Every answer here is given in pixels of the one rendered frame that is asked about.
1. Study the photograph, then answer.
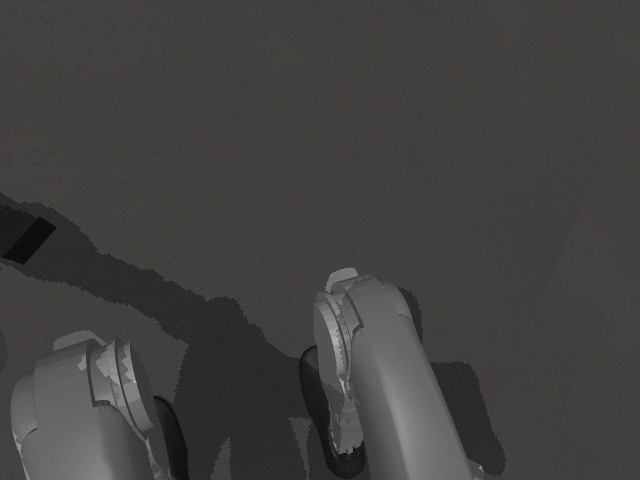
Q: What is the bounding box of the left robot foot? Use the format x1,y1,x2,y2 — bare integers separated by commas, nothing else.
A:
153,396,189,480

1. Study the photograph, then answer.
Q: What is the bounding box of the right robot hand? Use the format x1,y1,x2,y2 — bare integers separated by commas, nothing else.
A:
467,458,506,480

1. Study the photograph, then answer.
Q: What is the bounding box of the right robot foot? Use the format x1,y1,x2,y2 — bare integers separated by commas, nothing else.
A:
299,345,365,479

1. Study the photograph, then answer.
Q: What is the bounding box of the cube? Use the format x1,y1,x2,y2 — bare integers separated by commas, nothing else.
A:
0,192,57,265

